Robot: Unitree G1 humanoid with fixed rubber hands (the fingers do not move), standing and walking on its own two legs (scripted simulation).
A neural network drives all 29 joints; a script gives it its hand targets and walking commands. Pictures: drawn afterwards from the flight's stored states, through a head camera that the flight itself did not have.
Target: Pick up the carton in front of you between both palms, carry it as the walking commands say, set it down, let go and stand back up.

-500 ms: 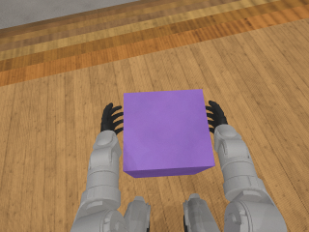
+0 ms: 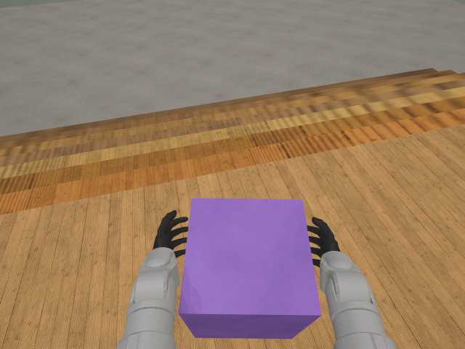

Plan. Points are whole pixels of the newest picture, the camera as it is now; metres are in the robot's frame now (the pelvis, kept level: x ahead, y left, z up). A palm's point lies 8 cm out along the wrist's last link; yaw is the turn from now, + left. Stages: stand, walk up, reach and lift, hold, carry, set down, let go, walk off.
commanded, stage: reach and lift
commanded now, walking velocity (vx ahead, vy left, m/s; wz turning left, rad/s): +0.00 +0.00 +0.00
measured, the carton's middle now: (245, 273) +0.31 +0.00 -0.08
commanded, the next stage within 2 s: hold in 1.12 s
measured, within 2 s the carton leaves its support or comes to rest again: neither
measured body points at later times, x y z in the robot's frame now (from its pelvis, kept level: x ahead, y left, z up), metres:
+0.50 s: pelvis -0.01 +0.00 +0.02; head -0.03 -0.01 +0.47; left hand +0.31 +0.15 +0.05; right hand +0.30 -0.15 +0.03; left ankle +0.01 +0.12 -0.72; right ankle +0.02 -0.13 -0.72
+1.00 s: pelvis +0.01 +0.00 +0.02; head -0.02 -0.01 +0.47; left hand +0.32 +0.15 +0.06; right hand +0.31 -0.15 +0.04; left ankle +0.01 +0.12 -0.72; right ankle +0.02 -0.13 -0.72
